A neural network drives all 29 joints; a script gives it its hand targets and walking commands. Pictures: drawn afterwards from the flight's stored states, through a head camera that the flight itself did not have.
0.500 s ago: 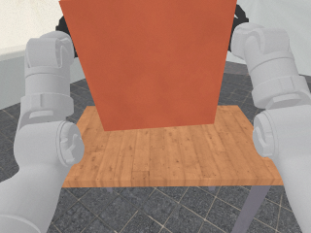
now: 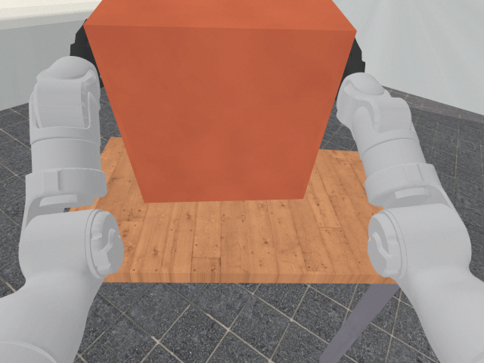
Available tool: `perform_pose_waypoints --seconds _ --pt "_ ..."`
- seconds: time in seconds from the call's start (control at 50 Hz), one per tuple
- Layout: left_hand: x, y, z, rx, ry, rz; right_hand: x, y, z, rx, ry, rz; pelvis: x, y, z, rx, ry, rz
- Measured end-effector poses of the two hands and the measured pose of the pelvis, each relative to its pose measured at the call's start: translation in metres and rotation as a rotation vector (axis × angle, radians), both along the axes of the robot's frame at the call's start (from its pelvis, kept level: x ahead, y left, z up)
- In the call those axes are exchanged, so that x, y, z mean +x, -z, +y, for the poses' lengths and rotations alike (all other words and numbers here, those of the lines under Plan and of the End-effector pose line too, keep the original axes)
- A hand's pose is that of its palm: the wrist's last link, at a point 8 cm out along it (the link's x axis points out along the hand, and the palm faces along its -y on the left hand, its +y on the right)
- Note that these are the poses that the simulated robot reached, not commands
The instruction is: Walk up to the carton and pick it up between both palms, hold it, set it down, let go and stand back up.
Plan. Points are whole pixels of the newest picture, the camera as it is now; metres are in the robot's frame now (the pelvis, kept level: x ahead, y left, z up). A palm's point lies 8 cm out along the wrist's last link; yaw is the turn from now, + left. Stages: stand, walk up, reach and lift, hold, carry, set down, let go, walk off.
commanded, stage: set down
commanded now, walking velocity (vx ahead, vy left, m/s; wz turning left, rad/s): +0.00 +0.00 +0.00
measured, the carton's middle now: (223, 86) +0.46 +0.01 +0.28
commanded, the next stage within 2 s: none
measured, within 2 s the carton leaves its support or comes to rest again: neither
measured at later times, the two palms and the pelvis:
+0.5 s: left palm (107, 87) +0.40 +0.18 +0.29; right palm (355, 108) +0.37 -0.19 +0.29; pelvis +0.00 +0.02 +0.00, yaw -2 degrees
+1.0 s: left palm (121, 107) +0.42 +0.17 +0.26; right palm (348, 127) +0.38 -0.20 +0.25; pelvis -0.01 +0.01 +0.00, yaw -1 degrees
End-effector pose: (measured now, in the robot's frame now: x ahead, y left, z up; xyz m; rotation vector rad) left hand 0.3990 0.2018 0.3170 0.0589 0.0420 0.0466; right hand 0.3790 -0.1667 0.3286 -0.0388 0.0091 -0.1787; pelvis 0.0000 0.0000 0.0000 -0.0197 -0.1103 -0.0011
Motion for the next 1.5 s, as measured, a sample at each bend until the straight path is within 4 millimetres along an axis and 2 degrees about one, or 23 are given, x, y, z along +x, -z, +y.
perform_pose_waypoints --seconds 0.08,0.14,0.38,0.64,0.8,0.9,1.0,1.1,1.22,1.34,1.5 --pt "0.003 0.025 -0.004 0.007 -0.013 0.008 0.003 0.021 -0.003 0.015 0.005 0.0 0.0 0.0 0.006 -0.006 -0.004 0.01" --pt "0.002 0.031 -0.009 -0.004 -0.013 -0.01 0.002 0.028 -0.008 0.041 0.005 -0.022 0.0 0.0 0.011 -0.01 -0.005 0.02" --pt "-0.003 0.015 -0.029 0.001 0.008 -0.007 -0.011 0.033 -0.028 0.074 0.028 -0.03 0.0 0.0 0.023 0.0 0.022 0.008" --pt "-0.005 0.03 -0.013 -0.034 -0.018 0.024 -0.004 0.035 -0.011 0.062 0.005 -0.026 -0.012 -0.001 0.015 0.008 0.016 0.005" --pt "0.005 0.056 -0.018 -0.029 0.006 0.075 -0.002 0.056 -0.017 0.048 0.031 0.014 -0.015 -0.001 0.009 0.012 0.005 0.016" --pt "0.012 0.063 -0.027 -0.016 0.017 0.078 0.0 0.069 -0.025 0.065 0.045 0.013 -0.013 -0.001 0.01 0.013 0.008 0.029" --pt "0.018 0.061 -0.032 -0.009 0.018 0.066 0.004 0.077 -0.029 0.081 0.049 -0.002 -0.01 -0.001 0.013 0.014 0.016 0.038" --pt "0.023 0.065 -0.028 -0.002 0.011 0.087 0.01 0.088 -0.026 0.084 0.044 0.02 -0.006 -0.001 0.015 0.016 0.02 0.038" --pt "0.029 0.079 -0.02 -0.005 0.007 0.11 0.017 0.101 -0.017 0.085 0.042 0.042 -0.002 -0.001 0.016 0.015 0.016 0.045" --pt "0.036 0.09 -0.015 -0.007 0.013 0.097 0.023 0.107 -0.013 0.072 0.047 0.031 0.002 -0.001 0.018 0.009 0.01 0.055" --pt "0.042 0.1 -0.021 0.002 0.024 0.108 0.026 0.11 -0.019 0.062 0.057 0.041 0.01 0.0 0.02 0.002 0.014 0.058"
